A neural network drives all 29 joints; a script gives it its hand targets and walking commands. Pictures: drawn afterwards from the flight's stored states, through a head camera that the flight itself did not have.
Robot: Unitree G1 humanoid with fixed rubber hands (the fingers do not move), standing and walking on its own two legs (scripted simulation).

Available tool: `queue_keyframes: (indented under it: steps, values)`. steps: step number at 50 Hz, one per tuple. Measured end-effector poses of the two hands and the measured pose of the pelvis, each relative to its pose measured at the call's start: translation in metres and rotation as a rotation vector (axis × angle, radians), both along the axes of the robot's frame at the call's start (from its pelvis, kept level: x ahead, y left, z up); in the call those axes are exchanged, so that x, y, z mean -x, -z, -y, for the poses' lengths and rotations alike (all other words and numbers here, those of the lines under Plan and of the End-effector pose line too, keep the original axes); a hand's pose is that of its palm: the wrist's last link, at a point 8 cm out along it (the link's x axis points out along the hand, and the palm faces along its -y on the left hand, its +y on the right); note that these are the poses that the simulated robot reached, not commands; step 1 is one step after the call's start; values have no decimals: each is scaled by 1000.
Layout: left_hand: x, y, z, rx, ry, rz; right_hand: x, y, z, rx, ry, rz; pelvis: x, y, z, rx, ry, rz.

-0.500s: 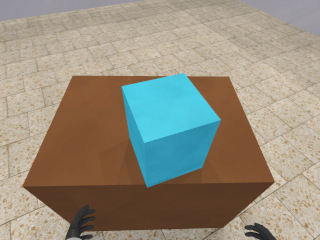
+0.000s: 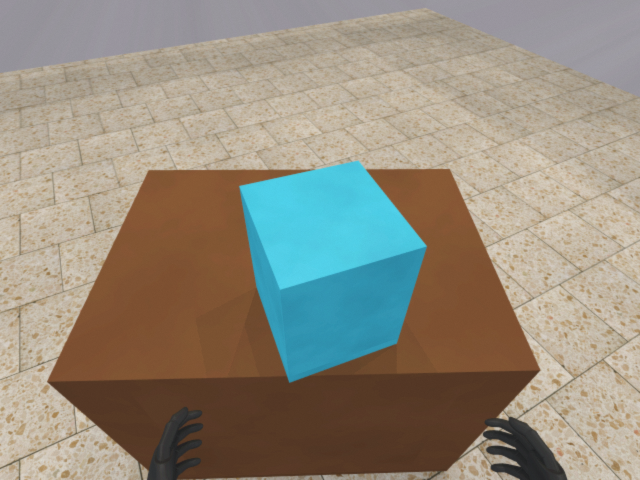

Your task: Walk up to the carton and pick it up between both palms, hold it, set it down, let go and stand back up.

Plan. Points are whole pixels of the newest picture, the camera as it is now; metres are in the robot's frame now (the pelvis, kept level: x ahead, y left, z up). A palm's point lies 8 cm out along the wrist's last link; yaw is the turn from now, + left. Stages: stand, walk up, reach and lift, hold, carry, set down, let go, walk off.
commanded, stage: reach and lift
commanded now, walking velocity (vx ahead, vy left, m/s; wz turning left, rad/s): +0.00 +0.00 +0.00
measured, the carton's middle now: (324, 270) +0.46 +0.01 -0.01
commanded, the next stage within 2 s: none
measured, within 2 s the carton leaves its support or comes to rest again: neither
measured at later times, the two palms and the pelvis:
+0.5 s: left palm (207, 430) +0.21 +0.14 -0.01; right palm (548, 447) +0.20 -0.27 -0.02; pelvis +0.01 -0.01 +0.00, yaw +0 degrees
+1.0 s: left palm (204, 407) +0.23 +0.15 +0.00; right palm (523, 371) +0.28 -0.25 +0.01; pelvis +0.02 -0.01 +0.00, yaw +0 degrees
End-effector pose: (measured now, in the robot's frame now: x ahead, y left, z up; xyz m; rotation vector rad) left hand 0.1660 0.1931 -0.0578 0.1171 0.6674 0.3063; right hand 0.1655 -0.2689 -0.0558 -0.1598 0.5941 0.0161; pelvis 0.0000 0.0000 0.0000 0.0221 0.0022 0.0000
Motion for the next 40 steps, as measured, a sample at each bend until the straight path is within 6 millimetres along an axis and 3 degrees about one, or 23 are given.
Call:
queue_keyframes:
  steps: [8,17,25,32,40]
  values:
    - [-16,-16,9,10,-18,92,-17,-8,-2,-45,14,58,-5,0,0,1,0,-8]
    - [-36,-38,34,63,-24,221,-27,-19,-9,-90,-10,142,-8,-1,1,2,2,-14]
    - [-42,-47,50,83,-42,264,-36,-31,-1,-86,-19,205,-9,-1,7,2,6,-15]
    - [-45,-50,54,81,-52,278,-48,-41,3,-81,-25,245,-10,0,10,2,8,-16]
    - [-46,-51,50,65,-67,275,-73,-49,-9,-95,-57,265,-11,0,10,2,8,-18]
